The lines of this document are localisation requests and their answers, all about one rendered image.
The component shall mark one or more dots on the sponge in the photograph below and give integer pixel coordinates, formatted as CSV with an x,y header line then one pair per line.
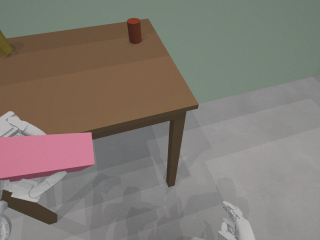
x,y
35,156

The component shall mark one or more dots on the table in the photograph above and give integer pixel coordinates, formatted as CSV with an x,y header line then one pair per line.
x,y
93,80

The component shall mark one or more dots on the robot left forearm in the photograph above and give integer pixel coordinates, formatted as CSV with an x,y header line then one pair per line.
x,y
5,223

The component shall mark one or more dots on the right robot hand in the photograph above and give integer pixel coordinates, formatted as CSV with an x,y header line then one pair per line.
x,y
241,230

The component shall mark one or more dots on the left robot hand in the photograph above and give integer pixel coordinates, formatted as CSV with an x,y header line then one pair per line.
x,y
12,126

